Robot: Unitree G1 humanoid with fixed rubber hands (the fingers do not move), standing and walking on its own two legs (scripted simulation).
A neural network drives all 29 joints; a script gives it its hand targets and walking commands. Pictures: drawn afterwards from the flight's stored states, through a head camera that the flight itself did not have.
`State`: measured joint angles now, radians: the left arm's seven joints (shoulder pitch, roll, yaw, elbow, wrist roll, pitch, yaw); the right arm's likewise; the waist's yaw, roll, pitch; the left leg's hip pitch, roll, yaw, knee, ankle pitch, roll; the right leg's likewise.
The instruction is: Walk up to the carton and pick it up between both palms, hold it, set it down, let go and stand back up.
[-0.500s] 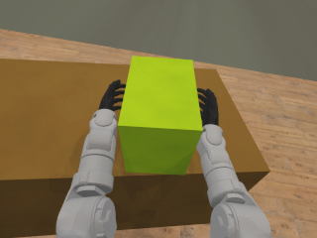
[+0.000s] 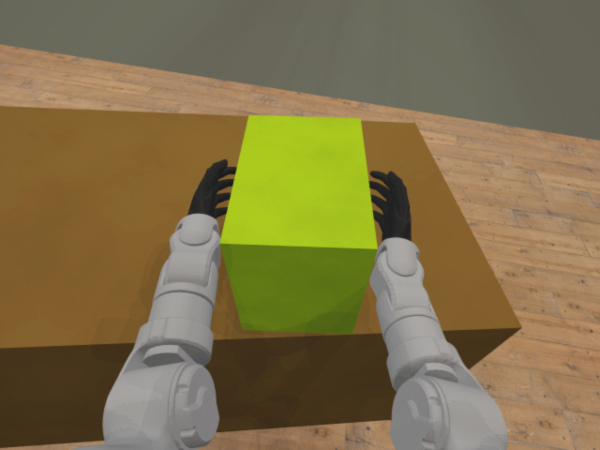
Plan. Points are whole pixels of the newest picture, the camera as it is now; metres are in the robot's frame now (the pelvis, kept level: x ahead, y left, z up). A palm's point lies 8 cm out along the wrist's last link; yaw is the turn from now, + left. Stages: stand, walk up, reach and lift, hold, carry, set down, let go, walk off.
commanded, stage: set down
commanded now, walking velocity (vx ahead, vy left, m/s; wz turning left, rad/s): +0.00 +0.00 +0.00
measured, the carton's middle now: (300, 225) +0.43 -0.01 +0.05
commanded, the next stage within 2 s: none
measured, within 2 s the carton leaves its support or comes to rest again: rests again in 1.14 s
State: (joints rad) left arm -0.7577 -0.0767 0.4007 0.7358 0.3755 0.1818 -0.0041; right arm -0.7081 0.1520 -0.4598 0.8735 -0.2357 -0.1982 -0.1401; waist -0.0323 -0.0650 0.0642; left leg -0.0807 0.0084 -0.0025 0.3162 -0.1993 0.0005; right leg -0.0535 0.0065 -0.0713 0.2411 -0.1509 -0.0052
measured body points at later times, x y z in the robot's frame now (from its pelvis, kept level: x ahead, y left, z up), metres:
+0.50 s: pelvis +0.00 +0.01 +0.00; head +0.04 +0.03 +0.45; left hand +0.43 +0.12 +0.07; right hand +0.41 -0.14 +0.08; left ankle -0.02 +0.11 -0.75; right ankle -0.01 -0.11 -0.75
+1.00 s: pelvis +0.01 +0.01 +0.00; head +0.07 +0.03 +0.44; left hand +0.44 +0.12 +0.05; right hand +0.41 -0.14 +0.06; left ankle -0.02 +0.11 -0.75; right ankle -0.01 -0.11 -0.75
